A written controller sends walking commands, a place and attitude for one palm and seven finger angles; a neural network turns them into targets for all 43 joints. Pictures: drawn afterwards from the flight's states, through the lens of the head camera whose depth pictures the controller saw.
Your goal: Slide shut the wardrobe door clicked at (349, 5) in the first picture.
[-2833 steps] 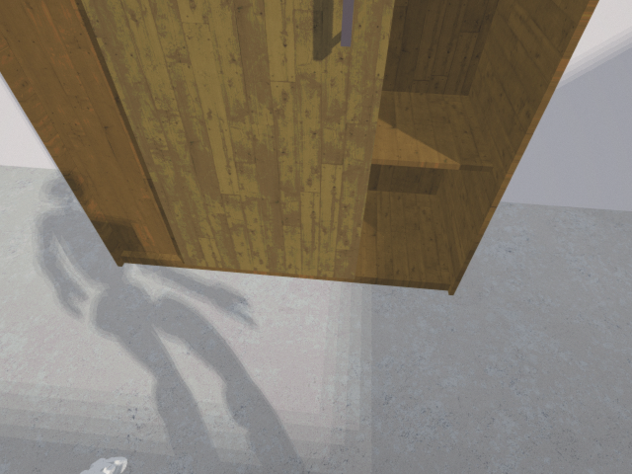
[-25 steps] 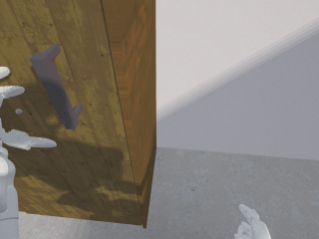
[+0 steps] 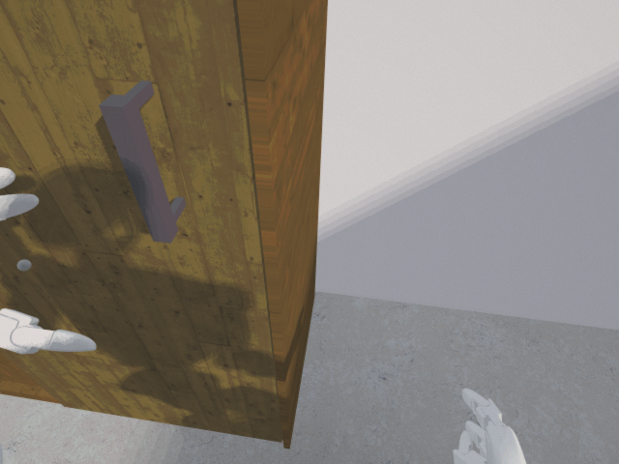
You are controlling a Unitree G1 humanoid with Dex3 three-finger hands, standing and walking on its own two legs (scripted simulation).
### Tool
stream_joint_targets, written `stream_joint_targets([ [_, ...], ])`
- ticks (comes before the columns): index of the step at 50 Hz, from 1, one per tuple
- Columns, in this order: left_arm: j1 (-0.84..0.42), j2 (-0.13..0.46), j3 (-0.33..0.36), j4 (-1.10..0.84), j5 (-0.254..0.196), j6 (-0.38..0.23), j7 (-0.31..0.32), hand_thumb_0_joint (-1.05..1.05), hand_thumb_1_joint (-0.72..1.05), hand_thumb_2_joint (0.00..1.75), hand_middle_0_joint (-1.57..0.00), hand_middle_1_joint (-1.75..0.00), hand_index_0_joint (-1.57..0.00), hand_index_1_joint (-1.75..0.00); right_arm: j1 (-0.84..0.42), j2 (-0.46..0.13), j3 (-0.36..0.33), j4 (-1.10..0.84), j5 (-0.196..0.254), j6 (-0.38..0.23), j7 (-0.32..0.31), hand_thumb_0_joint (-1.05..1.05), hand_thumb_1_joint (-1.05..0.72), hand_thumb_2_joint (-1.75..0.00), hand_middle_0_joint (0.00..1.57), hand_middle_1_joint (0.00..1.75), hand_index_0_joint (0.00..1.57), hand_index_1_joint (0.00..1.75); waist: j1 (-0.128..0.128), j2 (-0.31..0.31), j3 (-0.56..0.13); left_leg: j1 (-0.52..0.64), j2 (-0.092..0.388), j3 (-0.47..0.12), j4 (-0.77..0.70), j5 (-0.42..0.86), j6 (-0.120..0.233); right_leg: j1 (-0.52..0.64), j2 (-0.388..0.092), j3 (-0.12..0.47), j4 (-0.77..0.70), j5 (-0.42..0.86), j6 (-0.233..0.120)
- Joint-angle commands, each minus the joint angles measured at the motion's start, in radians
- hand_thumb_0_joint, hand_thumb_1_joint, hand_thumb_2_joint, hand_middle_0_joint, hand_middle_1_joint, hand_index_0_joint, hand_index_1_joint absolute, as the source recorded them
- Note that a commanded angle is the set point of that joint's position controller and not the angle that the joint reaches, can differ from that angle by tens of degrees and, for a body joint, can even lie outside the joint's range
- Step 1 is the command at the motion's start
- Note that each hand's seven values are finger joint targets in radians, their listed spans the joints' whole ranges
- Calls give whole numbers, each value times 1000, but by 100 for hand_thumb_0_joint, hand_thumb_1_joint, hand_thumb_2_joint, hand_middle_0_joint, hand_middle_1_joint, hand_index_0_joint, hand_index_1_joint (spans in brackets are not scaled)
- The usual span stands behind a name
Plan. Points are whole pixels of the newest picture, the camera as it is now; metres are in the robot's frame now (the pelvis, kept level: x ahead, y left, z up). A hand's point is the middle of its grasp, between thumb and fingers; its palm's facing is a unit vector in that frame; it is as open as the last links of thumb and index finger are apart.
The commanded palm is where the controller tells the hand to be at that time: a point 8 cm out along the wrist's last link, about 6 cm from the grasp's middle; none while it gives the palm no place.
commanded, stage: slip the hand off the handle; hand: left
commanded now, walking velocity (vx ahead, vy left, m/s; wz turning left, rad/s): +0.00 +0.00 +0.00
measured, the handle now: (154, 166) +0.32 +0.23 +0.25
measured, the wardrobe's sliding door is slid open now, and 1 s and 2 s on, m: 0.00 0.00 0.00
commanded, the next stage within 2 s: draw the hand back to the body in 0.16 s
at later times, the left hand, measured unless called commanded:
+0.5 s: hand (58, 302) +0.18 +0.27 +0.19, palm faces +0.21 -0.96 -0.20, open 14.7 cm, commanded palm +0.12 +0.32 +0.22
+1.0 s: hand (61, 306) +0.18 +0.27 +0.19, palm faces +0.50 -0.79 -0.35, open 13.5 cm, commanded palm +0.13 +0.30 +0.20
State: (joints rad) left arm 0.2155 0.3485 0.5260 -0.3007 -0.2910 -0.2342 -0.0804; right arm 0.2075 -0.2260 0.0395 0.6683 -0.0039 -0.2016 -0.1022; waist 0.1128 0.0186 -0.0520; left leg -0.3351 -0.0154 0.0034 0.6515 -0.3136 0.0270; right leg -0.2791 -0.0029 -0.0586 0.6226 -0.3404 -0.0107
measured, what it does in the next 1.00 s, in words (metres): stands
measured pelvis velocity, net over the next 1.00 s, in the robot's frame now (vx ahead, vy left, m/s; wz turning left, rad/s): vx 0.00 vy -0.01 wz -0.01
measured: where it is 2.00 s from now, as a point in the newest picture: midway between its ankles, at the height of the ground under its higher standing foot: outside the picture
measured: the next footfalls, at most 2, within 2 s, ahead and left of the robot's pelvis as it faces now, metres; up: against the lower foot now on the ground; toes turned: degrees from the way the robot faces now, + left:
none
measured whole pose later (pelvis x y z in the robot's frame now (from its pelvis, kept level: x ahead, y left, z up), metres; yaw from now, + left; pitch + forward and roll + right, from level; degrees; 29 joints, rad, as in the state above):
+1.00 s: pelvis +0.00 -0.01 +0.01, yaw +0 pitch -4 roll -1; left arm 0.45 0.37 0.42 -0.41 -0.14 -0.05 0.07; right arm 0.22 -0.25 0.03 0.64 0.02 -0.27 -0.07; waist 0.09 0.06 -0.01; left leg -0.21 0.02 -0.01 0.54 -0.28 0.01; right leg -0.13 0.03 -0.06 0.47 -0.28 -0.03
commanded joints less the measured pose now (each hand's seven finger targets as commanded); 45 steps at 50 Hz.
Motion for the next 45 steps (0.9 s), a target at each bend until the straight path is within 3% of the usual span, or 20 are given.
stream_joint_targets([
  [1, -181, 222, 42, -222, -4, -55, -9, 0, -55, 20, -25, -115, -25, -115, -131, -114, -36, -162, -1, -78, -21, 0, -90, -90, 20, 30, 20, 30, -20, 55, -77, 79, 6, -44, -122, 85, -22, -64, 4, 28, -119, 71, -17],
  [3, -145, 220, 46, -216, -7, -50, -2, 0, -55, 20, -25, -115, -25, -115, -134, -110, -27, -161, 1, -86, -17, 0, -90, -90, 20, 30, 20, 30, -15, 67, -50, 65, 7, -53, -131, 57, -24, -65, 3, 26, -123, 56, -19],
  [7, -62, 244, 92, -288, -16, -62, 5, 0, -55, 20, -25, -115, -25, -115, -138, -108, -28, -174, -8, -94, -7, 0, -90, -90, 20, 30, 20, 30, 10, 75, -117, 80, 5, -48, -112, 124, -25, -18, 5, 20, -106, 111, -22],
  [9, -39, 224, 86, -276, -29, -68, 1, 0, -55, 20, -25, -115, -25, -115, -138, -106, -23, -172, -5, -99, -2, 0, -90, -90, 20, 30, 20, 30, 4, 44, -83, 61, 7, -49, -109, 117, -28, -35, 6, 15, -107, 107, -19],
  [14, -98, 208, 70, -232, -38, -65, 0, 0, -55, 20, -25, -115, -25, -115, -137, -110, -23, -159, 0, -111, -11, 0, -90, -90, 20, 30, 20, 30, -14, 55, -31, 36, 3, -57, -112, 28, -28, -88, 5, 22, -122, 29, -17],
  [15, -8, 234, 12, -132, -28, 51, -71, 0, -55, 20, -25, -115, -25, -115, -122, -125, -22, -156, 31, -112, -24, 0, -90, -90, 20, 30, 20, 30, -19, 114, -65, 53, 21, -63, -153, -29, -29, -47, 2, 36, -133, 19, -19],
  [16, -74, 246, 13, -249, -42, 99, -101, 0, -55, 20, -25, -115, -25, -115, -141, -120, -15, -188, 43, -112, -34, 0, -90, -90, 20, 30, 20, 30, -13, 121, -85, 66, 13, -66, -161, -15, -21, -18, 0, 34, -140, 41, -17],
  [19, -118, 268, -2, -286, -58, 224, -146, 0, -55, 20, -25, -115, -25, -115, -160, -121, -1, -201, 58, -137, -59, 0, -90, -90, 20, 30, 20, 30, -14, 84, -70, 94, 18, -80, -174, 3, -11, 2, 8, 27, -161, 44, -15],
  [22, -94, 354, 74, -288, -83, 328, -195, 0, -55, 20, -25, -115, -25, -115, -164, -134, 4, -205, 74, -152, -64, 0, -90, -90, 20, 30, 20, 30, 0, 87, -91, 128, 24, -81, -177, 85, -13, 56, 15, 22, -175, 96, -19],
  [23, -101, 342, 65, -284, -100, 356, -218, 0, -55, 20, -25, -115, -25, -115, -168, -131, 12, -212, 80, -159, -61, 0, -90, -90, 20, 30, 20, 30, -7, 94, -70, 134, 25, -80, -184, 99, -15, 52, 15, 17, -181, 109, -18],
  [26, -79, 392, 150, -230, -154, 417, -274, 0, -55, 20, -25, -115, -25, -115, -173, -139, 17, -218, 89, -173, -51, 0, -90, -90, 20, 30, 20, 30, 2, 72, -74, 156, 25, -84, -192, 150, -16, 77, 28, 7, -191, 153, -21],
  [27, -69, 401, 171, -218, -172, 430, -288, 0, -55, 20, -25, -115, -25, -115, -177, -140, 19, -220, 93, -173, -44, 0, -90, -90, 20, 30, 20, 30, 9, 101, -70, 164, 21, -82, -194, 166, -21, 87, 32, 5, -194, 167, -25],
  [29, -64, 349, 143, -209, -209, 444, -317, 0, -55, 20, -25, -115, -25, -115, -172, -136, 23, -231, 97, -180, -29, 0, -90, -90, 20, 30, 20, 30, -2, 99, -58, 179, 20, -82, -197, 179, -25, 70, 34, 0, -192, 193, -22],
  [31, -59, 338, 135, -189, -205, 453, -316, 0, -55, 20, -25, -115, -25, -115, -164, -140, 17, -233, 97, -179, -17, 0, -90, -90, 20, 30, 20, 30, -7, 63, -46, 174, 21, -78, -196, 167, -20, 52, 36, 2, -199, 181, -16],
  [34, -63, 293, 81, -186, -183, 462, -306, 0, -55, 20, -25, -115, -25, -115, -158, -142, 10, -234, 101, -172, -3, 0, -90, -90, 20, 30, 20, 30, -23, 93, -1, 168, 22, -68, -199, 134, -19, 25, 31, 10, -212, 151, -13],
  [39, -86, 328, 90, -259, -147, 439, -284, 0, -37, 29, -24, -104, -24, -104, -161, -145, 0, -241, 95, -173, -5, 0, -90, -90, 20, 30, 20, 30, -26, 88, -34, 182, 19, -60, -189, 144, -5, 43, 24, 22, -223, 147, -10],
  [40, -123, 438, 139, -432, 65, 290, -55, 0, -33, 31, -24, -102, -24, -102, -163, -126, -28, -250, 33, -177, 15, 0, -90, -90, 20, 30, 20, 30, 0, 71, 40, 96, 12, -38, -182, 151, -16, 41, 18, 60, -275, 133, -13],
  [41, 38, 308, 86, -287, 73, 252, 33, 0, -30, 32, -24, -100, -24, -100, -146, -124, -29, -222, 28, -178, 18, 0, -90, -90, 20, 30, 20, 30, -21, 40, 74, 91, 24, -18, -170, 124, -24, 20, -1, 55, -276, 119, -19],
  [43, 130, 250, 33, -270, 115, 186, 116, 0, -22, 36, -24, -96, -24, -96, -123, -114, -36, -202, 31, -144, 29, 0, -90, -90, 20, 30, 20, 30, -29, 43, 71, 107, 32, -7, -170, 101, -22, 37, -21, 74, -290, 94, -16],
  [45, 112, 268, 30, -326, 144, 130, 159, 0, -15, 39, -24, -92, -24, -92, -125, -114, -48, -199, 26, -126, 26, 0, -90, -90, 20, 30, 20, 30, -28, 101, 6, 151, 28, 5, -176, 98, -14, 66, -29, 79, -288, 94, -12],
])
